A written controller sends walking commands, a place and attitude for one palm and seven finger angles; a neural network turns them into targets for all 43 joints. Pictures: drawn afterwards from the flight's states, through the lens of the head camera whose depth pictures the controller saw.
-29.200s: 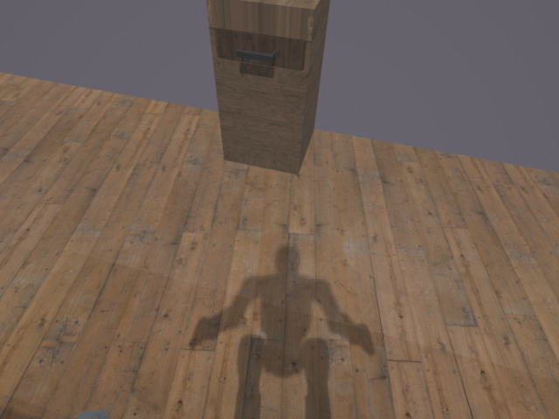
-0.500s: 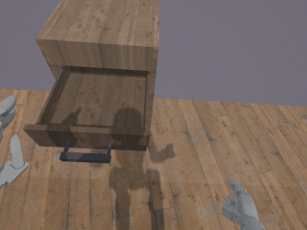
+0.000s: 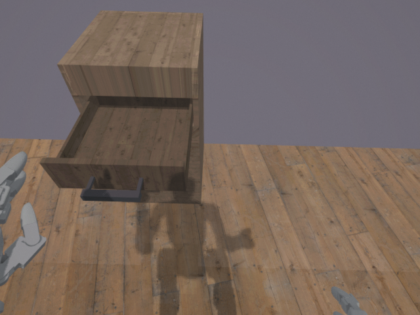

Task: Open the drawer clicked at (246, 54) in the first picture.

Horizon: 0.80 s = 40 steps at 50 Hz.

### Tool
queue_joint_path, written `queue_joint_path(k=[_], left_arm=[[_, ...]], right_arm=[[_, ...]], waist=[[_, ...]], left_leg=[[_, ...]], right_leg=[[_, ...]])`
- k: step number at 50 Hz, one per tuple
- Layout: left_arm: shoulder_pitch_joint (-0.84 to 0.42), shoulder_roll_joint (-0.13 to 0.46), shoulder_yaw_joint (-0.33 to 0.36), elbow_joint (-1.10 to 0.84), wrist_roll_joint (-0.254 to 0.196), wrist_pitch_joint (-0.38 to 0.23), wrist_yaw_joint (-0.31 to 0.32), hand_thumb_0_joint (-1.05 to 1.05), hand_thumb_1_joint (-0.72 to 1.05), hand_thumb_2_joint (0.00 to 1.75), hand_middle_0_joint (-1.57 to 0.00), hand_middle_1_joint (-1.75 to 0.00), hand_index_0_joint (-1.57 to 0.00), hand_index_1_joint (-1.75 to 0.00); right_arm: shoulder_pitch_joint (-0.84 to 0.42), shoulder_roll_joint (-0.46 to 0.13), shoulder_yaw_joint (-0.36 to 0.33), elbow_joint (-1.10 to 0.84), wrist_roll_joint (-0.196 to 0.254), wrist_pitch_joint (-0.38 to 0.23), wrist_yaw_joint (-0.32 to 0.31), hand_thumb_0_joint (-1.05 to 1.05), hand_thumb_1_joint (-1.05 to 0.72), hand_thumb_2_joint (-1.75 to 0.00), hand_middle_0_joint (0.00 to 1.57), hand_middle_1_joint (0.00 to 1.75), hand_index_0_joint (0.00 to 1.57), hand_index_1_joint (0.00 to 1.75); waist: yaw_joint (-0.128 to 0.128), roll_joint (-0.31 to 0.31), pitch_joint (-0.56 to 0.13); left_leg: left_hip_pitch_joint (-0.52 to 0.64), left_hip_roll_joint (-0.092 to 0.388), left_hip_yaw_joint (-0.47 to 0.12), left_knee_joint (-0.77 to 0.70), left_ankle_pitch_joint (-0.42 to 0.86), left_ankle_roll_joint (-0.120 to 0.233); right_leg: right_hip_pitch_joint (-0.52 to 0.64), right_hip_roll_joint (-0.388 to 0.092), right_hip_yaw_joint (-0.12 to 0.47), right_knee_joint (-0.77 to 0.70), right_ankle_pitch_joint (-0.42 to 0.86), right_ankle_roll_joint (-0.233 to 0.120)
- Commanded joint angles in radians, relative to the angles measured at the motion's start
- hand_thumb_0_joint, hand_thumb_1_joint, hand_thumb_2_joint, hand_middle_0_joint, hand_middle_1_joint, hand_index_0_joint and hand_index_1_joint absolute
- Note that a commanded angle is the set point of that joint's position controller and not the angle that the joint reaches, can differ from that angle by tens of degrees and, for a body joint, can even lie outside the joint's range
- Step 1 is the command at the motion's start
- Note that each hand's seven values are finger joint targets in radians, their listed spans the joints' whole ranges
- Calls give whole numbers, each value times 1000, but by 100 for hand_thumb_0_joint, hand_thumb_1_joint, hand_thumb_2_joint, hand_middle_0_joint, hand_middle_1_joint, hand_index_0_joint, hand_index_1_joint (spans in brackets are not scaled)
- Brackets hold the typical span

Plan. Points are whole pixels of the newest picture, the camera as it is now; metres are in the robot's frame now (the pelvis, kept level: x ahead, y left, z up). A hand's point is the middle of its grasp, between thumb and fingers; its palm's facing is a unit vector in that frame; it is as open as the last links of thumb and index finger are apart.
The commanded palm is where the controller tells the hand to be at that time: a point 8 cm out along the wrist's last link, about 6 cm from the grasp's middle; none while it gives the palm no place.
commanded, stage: stop stepping back and stand still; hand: left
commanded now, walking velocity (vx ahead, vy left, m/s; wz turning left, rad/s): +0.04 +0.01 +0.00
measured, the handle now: (113, 188) +0.46 +0.27 -0.12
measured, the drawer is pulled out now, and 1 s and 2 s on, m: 0.30 0.30 0.30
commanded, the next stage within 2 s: let the arm hang, fingers relaxed in 0.30 s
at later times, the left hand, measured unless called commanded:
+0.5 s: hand (50, 273) +0.19 +0.27 +0.03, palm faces +0.19 -0.87 -0.45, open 7.4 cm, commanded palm none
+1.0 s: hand out of the picture -0.08 +0.21 -0.17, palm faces +0.05 -0.97 -0.22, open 7.3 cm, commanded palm none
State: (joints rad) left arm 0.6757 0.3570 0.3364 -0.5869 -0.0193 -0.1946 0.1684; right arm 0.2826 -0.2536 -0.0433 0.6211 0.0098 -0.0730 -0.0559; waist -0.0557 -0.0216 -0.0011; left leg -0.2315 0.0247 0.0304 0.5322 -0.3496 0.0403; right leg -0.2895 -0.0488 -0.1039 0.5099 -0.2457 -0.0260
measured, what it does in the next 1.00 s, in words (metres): steps on the spot: left foot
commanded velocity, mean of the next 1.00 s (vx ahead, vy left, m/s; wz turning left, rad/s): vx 0.00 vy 0.00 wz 0.00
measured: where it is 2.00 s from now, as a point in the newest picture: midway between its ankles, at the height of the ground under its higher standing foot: outside the picture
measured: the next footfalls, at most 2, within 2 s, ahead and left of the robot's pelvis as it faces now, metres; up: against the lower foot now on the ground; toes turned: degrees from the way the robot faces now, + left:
left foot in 0.02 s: +0.01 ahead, +0.15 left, +0.00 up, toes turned +1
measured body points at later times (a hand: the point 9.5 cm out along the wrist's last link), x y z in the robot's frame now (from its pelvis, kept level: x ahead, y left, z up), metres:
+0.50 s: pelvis -0.02 +0.03 -0.01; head -0.01 +0.02 +0.44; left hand +0.18 +0.31 +0.06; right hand +0.16 -0.20 -0.11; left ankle -0.03 +0.15 -0.74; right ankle +0.01 -0.10 -0.74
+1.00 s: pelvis -0.02 +0.03 +0.00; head +0.01 +0.03 +0.45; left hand -0.08 +0.26 -0.15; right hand -0.07 -0.19 -0.15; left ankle -0.03 +0.15 -0.74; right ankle +0.01 -0.10 -0.74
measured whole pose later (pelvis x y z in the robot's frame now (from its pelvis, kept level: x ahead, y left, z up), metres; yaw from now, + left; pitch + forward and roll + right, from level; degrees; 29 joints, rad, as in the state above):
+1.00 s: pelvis -0.02 +0.03 +0.00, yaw +0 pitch -2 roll -1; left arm 0.36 0.18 0.03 1.12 0.02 0.04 0.03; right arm 0.39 -0.12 0.00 1.08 -0.01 0.03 -0.03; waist 0.01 0.00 0.08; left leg -0.18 0.02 0.00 0.48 -0.27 0.00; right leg -0.22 -0.05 -0.11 0.43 -0.18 0.00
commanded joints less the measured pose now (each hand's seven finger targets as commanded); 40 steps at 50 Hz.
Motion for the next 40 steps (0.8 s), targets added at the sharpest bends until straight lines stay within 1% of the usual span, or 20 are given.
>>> queue_joint_path(k=[1,3,5,6,9,11,15,19,20,21,22,25,26,29,31,32,35,37,38,40], left_arm=[[13,208,163,-299,-18,-99,15,0,90,90,-20,-30,-20,-30],[49,196,177,-239,-20,-86,11,0,90,90,-20,-30,-20,-30],[-5,197,179,-227,-22,-87,16,0,90,90,-20,-30,-20,-30],[-18,186,168,-204,-22,-87,19,0,90,90,-20,-30,-20,-30],[-26,168,142,-146,-25,-75,19,0,90,90,-20,-30,-20,-30],[-46,158,119,-165,-22,-65,21,0,90,90,-20,-30,-20,-30],[-85,180,126,-242,-16,-57,24,0,90,90,-20,-30,-20,-30],[-68,159,114,-246,-21,-52,20,0,90,90,-20,-30,-20,-30],[-190,18,-289,626,61,86,-111,0,90,90,-20,-30,-20,-30],[-200,0,-218,672,74,168,-136,0,90,90,-20,-30,-20,-30],[-219,-22,-230,700,64,187,-145,0,90,90,-20,-30,-20,-30],[-304,-3,-241,874,64,191,-156,0,90,90,-20,-30,-20,-30],[-322,2,-246,941,62,197,-156,0,90,90,-20,-30,-20,-30],[-376,3,-259,1137,55,217,-150,0,90,90,-20,-30,-20,-30],[-402,-11,-270,1251,47,226,-146,0,90,90,-20,-30,-20,-30],[-401,-15,-273,1303,45,226,-146,0,90,90,-20,-30,-20,-30],[-373,-28,-276,1433,43,217,-149,0,90,90,-20,-30,-20,-30],[-356,-54,-272,1491,40,215,-148,0,90,90,-20,-30,-20,-30],[-352,-59,-274,1516,38,213,-148,0,90,90,-20,-30,-20,-30],[-340,-66,-278,1557,38,210,-147,0,90,90,-20,-30,-20,-30]], right_arm=[[-144,-112,-40,-207,2,-90,3,0,-90,-90,20,30,20,30],[-139,-70,-21,-198,22,-76,3,0,-90,-90,20,30,20,30],[-145,-70,-19,-191,27,-78,-7,0,-90,-90,20,30,20,30],[-138,-73,-20,-186,26,-80,-6,0,-90,-90,20,30,20,30],[-125,-67,-20,-175,20,-71,3,0,-90,-90,20,30,20,30],[-137,-63,-10,-169,15,-65,5,0,-90,-90,20,30,20,30],[-165,-67,0,-180,9,-62,-2,0,-90,-90,20,30,20,30],[-164,-57,10,-189,9,-64,7,0,-90,-90,20,30,20,30],[-211,-181,-51,75,3,-133,82,0,-90,-90,20,30,20,30],[-102,-173,-54,97,-20,-67,83,0,-90,-90,20,30,20,30],[-92,-126,-34,72,-19,-32,75,0,-90,-90,20,30,20,30],[-101,-110,-10,69,-26,11,63,0,-90,-90,20,30,20,30],[-89,-113,-8,76,-25,24,58,0,-90,-90,20,30,20,30],[-68,-64,7,126,-28,62,46,0,-90,-90,20,30,20,30],[-71,-65,17,168,-34,70,38,0,-90,-90,20,30,20,30],[-73,-64,22,190,-32,70,35,0,-90,-90,20,30,20,30],[-45,-50,24,249,-23,73,27,0,-90,-90,20,30,20,30],[3,-19,23,289,-28,75,23,0,-90,-90,20,30,20,30],[22,-11,22,307,-27,76,22,0,-90,-90,20,30,20,30],[63,-7,18,332,-22,80,19,0,-90,-90,20,30,20,30]], waist=[[55,141,-67],[44,203,-55],[40,121,-4],[35,32,2],[25,-126,-6],[23,-101,-6],[36,130,4],[43,134,-31],[3,123,34],[27,94,-18],[35,58,-55],[54,-129,-77],[54,-143,-89],[52,-94,-75],[58,103,-26],[66,140,-6],[71,92,26],[68,182,11],[67,177,14],[63,93,38]], left_leg=[[13,137,-133,-185,284,46],[-105,131,-120,-198,85,46],[-174,90,-73,-156,15,22],[-181,57,-63,-111,6,9],[-96,-7,-8,45,-14,-14],[-42,3,-28,-20,39,-9],[-67,78,-101,-201,148,5],[-106,74,-85,-202,218,-7],[-105,68,-91,-69,353,-28],[-99,100,-92,-74,399,-15],[-119,108,-127,-62,381,8],[-102,65,-113,-5,382,5],[-91,44,-96,9,369,1],[-33,10,-61,0,297,-13],[-55,52,-95,-90,315,-4],[-82,63,-111,-122,297,1],[-62,56,-99,-136,187,-7],[-58,52,-89,-151,143,-5],[-59,52,-88,-157,124,-6],[-39,60,-93,-158,117,-4]], right_leg=[[118,-35,77,39,68,27],[141,-1,37,31,-61,37],[165,-15,83,-33,-23,30],[167,-36,132,-88,-30,25],[68,-159,275,-254,-165,-23],[56,-144,222,-232,-126,-25],[134,-7,85,-79,25,30],[227,12,59,-60,143,36],[27,-25,37,73,216,10],[33,-45,65,76,168,6],[51,-30,61,81,131,2],[91,-54,84,51,240,-20],[112,-77,94,38,279,-31],[99,-105,119,-5,267,-40],[107,-51,83,-5,147,-10],[131,-35,84,-19,106,0],[133,-42,100,-92,66,-5],[155,-48,91,-116,50,-10],[156,-47,91,-127,38,-12],[130,-44,85,-143,18,-13]])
